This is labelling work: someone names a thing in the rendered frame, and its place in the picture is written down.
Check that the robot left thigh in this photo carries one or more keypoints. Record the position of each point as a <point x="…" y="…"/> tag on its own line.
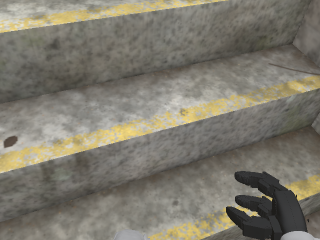
<point x="129" y="234"/>

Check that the robot right hand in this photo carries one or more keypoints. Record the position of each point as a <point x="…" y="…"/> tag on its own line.
<point x="280" y="216"/>

